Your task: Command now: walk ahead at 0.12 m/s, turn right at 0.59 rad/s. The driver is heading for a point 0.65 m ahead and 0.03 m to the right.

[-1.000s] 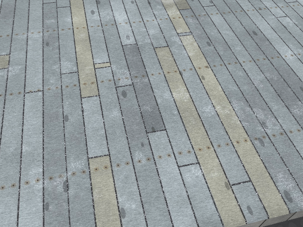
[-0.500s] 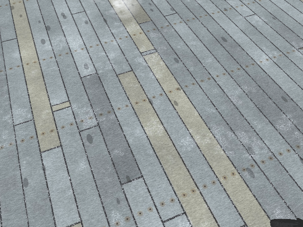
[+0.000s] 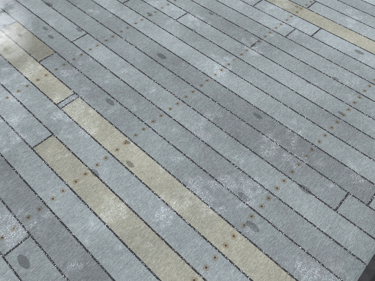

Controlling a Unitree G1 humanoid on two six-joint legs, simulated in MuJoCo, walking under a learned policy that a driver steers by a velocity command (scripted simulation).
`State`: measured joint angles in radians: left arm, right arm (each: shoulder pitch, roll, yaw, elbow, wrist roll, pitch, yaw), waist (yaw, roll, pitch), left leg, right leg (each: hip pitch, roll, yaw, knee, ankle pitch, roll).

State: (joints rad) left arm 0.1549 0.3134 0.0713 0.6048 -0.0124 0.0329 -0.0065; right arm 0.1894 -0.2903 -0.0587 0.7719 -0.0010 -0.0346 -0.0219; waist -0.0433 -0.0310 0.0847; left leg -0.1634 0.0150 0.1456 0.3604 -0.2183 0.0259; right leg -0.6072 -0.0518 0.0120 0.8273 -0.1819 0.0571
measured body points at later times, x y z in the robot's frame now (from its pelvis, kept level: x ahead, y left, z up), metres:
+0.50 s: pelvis +0.08 +0.00 -0.01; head +0.12 -0.01 +0.44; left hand +0.32 +0.22 -0.09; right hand +0.16 -0.31 -0.11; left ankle +0.14 +0.12 -0.73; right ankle +0.11 -0.13 -0.74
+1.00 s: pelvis +0.08 +0.00 -0.01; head +0.08 -0.01 +0.44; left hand +0.29 +0.20 -0.12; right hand +0.10 -0.29 -0.13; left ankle +0.14 +0.11 -0.74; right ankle +0.01 -0.12 -0.74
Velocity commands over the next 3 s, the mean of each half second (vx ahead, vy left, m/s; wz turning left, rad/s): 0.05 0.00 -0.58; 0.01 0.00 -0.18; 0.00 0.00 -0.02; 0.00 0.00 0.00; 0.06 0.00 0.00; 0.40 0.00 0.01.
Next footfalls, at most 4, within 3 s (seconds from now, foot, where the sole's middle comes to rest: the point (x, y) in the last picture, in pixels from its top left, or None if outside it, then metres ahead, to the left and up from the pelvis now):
0.14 right None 0.15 -0.13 -0.78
0.54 left None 0.18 0.10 -0.78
0.86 right None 0.05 -0.13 -0.78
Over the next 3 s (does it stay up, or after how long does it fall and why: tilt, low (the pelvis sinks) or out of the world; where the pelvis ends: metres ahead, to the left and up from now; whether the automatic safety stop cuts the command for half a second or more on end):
stays up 0.29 -0.09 -0.02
